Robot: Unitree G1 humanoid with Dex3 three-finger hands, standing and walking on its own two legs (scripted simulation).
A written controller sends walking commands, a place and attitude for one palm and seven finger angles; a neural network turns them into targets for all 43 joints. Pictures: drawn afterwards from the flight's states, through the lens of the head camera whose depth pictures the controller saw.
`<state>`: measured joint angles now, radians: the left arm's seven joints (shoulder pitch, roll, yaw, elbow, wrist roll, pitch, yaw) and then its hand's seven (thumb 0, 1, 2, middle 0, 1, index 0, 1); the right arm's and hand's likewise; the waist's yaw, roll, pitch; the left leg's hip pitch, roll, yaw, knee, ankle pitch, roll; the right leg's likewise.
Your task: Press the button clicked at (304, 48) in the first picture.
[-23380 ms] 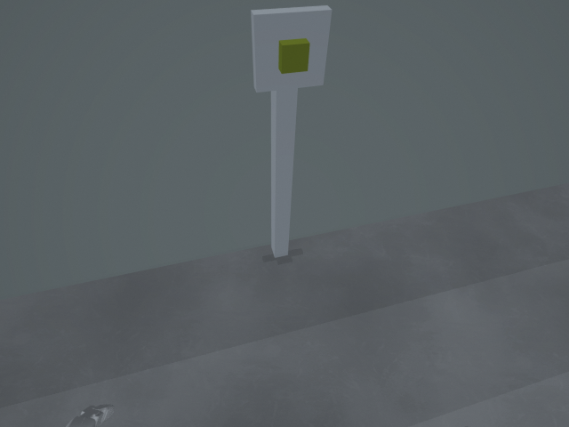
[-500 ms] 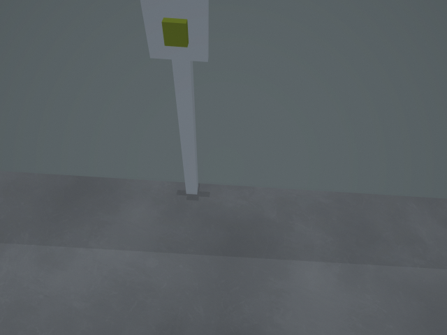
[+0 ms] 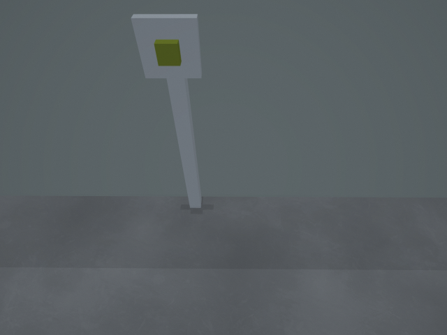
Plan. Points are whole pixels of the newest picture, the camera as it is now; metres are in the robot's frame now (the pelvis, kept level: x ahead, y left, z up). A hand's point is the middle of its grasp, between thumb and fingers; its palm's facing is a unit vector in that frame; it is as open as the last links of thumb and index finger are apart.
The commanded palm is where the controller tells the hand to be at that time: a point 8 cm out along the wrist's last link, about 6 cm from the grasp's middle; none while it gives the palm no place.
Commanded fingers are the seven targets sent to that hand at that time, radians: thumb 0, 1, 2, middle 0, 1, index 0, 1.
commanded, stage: let the arm hang, fingers relaxed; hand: left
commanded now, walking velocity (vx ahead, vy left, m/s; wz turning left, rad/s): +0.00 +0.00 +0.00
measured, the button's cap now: (168, 52) +0.83 +0.20 +0.11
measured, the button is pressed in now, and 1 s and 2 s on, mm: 0 0 0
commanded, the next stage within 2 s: stand and wait in 0.16 s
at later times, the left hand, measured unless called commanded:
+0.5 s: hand out of the picture +0.10 +0.23 -0.15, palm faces -0.01 -0.94 -0.34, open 7.4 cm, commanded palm none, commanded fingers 0.00 0.90 0.90 -0.20 -0.30 -0.20 -0.30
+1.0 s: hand out of the picture +0.14 +0.22 -0.15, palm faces -0.03 -0.94 -0.35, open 7.4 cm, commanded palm none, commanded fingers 0.00 0.90 0.90 -0.20 -0.30 -0.20 -0.30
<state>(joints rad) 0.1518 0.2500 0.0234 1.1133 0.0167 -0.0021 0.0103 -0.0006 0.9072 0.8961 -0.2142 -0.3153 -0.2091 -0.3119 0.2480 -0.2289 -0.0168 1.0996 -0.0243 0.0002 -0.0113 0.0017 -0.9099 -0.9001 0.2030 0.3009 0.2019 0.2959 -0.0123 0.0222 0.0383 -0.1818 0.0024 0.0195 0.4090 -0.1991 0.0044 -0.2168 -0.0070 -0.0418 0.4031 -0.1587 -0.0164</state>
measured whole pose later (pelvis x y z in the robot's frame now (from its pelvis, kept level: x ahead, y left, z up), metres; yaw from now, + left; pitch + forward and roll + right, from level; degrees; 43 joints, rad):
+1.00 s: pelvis +0.04 -0.02 +0.01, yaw -1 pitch -1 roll +0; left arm 0.07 0.32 0.02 1.14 0.01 -0.02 0.01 0.00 0.90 0.90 -0.21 -0.30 -0.20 -0.30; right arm 0.12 -0.33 -0.01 1.11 -0.02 0.00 -0.01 0.00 -0.91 -0.90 0.20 0.30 0.20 0.30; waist -0.02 0.02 0.06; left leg -0.07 0.04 0.02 0.29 -0.20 -0.03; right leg -0.12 0.03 -0.04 0.30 -0.16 -0.05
